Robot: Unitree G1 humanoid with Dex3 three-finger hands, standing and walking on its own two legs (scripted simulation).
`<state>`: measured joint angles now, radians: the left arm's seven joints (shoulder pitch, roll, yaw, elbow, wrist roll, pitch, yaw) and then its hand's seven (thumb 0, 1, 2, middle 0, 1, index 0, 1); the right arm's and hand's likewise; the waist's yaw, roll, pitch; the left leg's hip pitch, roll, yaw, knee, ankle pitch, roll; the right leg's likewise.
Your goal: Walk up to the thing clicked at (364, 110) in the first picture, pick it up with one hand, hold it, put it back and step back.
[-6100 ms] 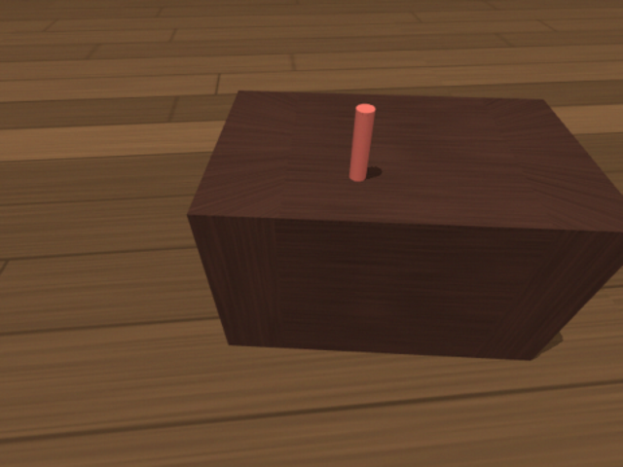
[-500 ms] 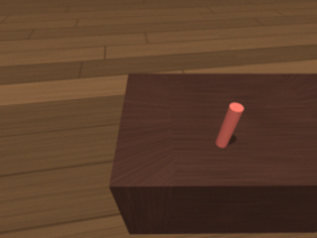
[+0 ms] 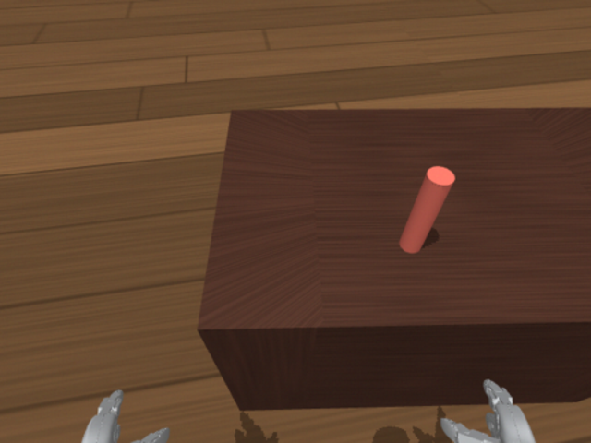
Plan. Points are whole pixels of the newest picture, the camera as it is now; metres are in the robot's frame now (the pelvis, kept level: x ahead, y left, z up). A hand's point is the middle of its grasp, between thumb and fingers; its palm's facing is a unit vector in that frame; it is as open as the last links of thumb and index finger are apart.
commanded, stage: rise first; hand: right
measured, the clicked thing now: (423, 213) +0.52 -0.23 -0.03
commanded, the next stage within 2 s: go down in 1.40 s
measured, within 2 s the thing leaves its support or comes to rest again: neither
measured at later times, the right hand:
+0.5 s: hand (496, 413) +0.19 -0.25 -0.04, palm faces +0.24 +0.91 -0.33, open 17.2 cm
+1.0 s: hand (511, 416) +0.18 -0.24 +0.01, palm faces +0.24 +0.91 -0.34, open 17.4 cm
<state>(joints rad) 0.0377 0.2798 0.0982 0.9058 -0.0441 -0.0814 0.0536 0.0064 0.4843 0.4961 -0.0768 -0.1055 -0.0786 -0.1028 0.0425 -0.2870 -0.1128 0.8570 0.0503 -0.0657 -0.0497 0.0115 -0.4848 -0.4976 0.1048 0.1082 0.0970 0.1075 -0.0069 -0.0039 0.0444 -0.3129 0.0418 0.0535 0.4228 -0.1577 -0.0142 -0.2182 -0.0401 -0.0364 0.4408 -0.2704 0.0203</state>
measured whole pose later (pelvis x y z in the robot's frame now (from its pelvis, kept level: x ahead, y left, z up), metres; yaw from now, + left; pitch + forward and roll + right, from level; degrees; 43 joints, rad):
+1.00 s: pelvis +0.00 +0.00 +0.00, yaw -1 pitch -3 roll +0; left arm 0.22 0.24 0.13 0.66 -0.01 -0.09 0.07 -0.01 -0.53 0.05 -0.06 -0.05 -0.06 -0.05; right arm 0.44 -0.27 -0.15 0.08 0.04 -0.12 -0.04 -0.01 0.53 -0.05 0.06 0.05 0.06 0.05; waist -0.03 -0.04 0.04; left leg -0.17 0.05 0.08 0.38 -0.16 -0.02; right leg -0.09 -0.03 -0.01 0.40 -0.27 0.02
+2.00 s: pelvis -0.01 +0.00 +0.00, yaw -2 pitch +0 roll +1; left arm 0.15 0.22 0.07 0.74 -0.02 -0.16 0.11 -0.01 -0.53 0.04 -0.06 -0.05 -0.06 -0.05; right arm 0.01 -0.38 -0.42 0.45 0.25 -0.28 0.28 -0.01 0.53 -0.04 0.05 0.05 0.06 0.05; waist 0.02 0.00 0.00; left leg -0.28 0.05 0.09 0.47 -0.18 -0.02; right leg -0.22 -0.04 0.01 0.52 -0.30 0.02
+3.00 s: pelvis -0.01 -0.01 -0.03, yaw -2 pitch +10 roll +3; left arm 0.23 0.25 -0.04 0.56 -0.01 -0.19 0.14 -0.01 -0.54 0.06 -0.06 -0.05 -0.06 -0.05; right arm -0.55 -0.75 -0.59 1.08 0.24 -0.29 0.50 -0.01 0.56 -0.04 0.05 0.05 0.05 0.05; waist 0.10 0.03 -0.07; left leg -0.59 0.04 0.09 0.66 -0.25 -0.03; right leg -0.56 -0.05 0.02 0.79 -0.41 0.01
